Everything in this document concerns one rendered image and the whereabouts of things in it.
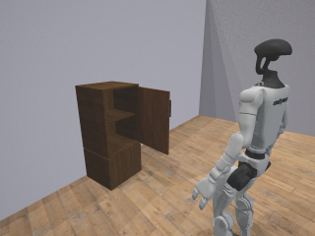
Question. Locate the left robot forearm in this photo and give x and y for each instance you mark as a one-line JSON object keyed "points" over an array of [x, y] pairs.
{"points": [[227, 160]]}

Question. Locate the right robot upper arm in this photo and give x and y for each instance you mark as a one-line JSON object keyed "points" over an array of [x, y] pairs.
{"points": [[285, 119]]}

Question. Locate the cupboard door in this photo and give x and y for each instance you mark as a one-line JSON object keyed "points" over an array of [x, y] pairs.
{"points": [[154, 109]]}

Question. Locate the humanoid robot head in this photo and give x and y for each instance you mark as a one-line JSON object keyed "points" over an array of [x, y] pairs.
{"points": [[271, 49]]}

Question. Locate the right robot forearm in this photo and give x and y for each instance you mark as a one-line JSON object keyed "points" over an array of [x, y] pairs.
{"points": [[281, 130]]}

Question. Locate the left robot upper arm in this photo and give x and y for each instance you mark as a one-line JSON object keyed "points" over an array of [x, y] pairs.
{"points": [[249, 102]]}

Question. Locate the right robot shin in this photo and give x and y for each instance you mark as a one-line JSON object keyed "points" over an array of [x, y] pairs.
{"points": [[244, 219]]}

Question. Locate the left robot hand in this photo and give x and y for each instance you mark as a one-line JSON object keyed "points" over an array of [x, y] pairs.
{"points": [[206, 189]]}

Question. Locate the right robot hand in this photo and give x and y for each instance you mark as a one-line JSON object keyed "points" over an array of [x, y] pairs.
{"points": [[268, 152]]}

